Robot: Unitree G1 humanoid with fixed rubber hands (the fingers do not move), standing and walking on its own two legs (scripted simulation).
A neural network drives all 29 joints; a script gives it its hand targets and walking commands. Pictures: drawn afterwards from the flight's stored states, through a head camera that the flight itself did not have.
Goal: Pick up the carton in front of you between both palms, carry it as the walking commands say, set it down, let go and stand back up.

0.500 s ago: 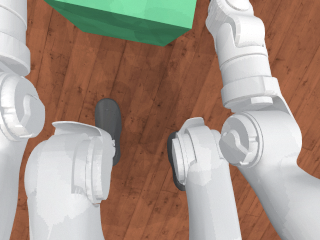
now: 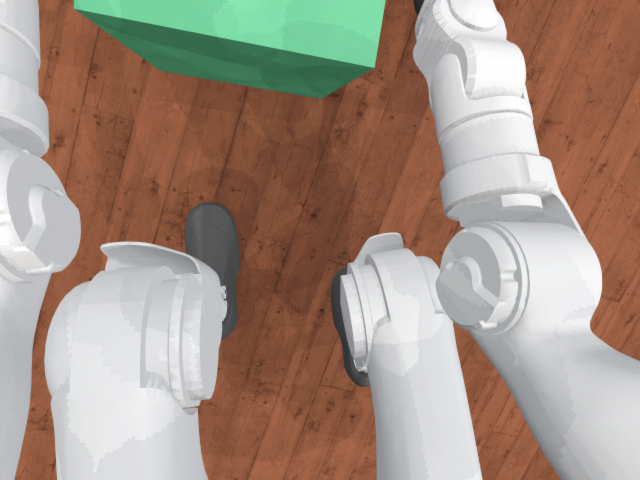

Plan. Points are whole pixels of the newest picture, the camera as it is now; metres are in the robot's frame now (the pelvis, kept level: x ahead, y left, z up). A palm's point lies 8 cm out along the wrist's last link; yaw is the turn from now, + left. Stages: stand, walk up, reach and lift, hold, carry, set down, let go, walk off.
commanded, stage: set down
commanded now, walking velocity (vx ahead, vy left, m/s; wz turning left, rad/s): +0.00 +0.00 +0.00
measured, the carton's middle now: out of the picture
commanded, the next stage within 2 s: let go in 1.38 s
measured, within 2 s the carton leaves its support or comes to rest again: neither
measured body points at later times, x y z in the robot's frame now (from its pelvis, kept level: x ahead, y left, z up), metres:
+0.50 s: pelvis +0.00 +0.01 +0.01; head +0.38 +0.06 +0.23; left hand +0.59 +0.29 -0.15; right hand +0.59 -0.09 -0.15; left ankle +0.16 +0.13 -0.33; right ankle +0.09 -0.11 -0.33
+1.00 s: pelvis +0.01 +0.02 +0.14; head +0.36 +0.09 +0.41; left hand +0.59 +0.31 +0.02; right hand +0.59 -0.08 +0.03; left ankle +0.16 +0.13 -0.33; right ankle +0.09 -0.11 -0.33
